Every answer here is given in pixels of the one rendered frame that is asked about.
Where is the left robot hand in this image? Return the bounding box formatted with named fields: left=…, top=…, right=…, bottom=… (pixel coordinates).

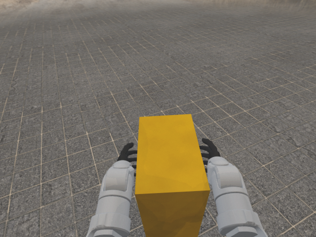
left=117, top=143, right=137, bottom=176

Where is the robot right forearm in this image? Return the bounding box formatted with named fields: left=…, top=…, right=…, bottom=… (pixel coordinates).
left=207, top=157, right=268, bottom=237

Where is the right robot hand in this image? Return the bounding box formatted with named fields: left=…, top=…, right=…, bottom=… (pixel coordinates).
left=199, top=138, right=221, bottom=173

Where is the robot left forearm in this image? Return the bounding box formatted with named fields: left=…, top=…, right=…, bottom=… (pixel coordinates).
left=86, top=160, right=134, bottom=237

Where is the carton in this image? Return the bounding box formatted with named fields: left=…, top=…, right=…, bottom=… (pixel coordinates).
left=135, top=114, right=210, bottom=237

